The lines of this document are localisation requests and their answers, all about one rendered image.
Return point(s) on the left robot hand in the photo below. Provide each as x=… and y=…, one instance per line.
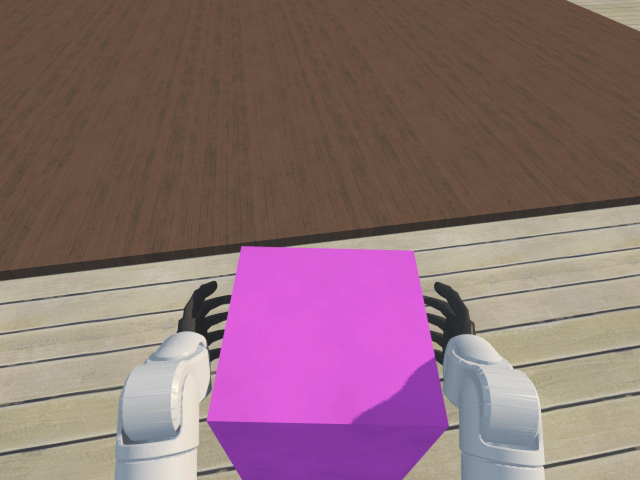
x=196, y=309

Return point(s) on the carton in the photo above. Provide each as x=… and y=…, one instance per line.
x=327, y=369

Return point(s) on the right robot hand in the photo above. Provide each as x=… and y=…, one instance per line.
x=457, y=321

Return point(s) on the right robot forearm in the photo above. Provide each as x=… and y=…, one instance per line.
x=500, y=424

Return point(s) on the left robot forearm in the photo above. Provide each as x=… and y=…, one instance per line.
x=158, y=413

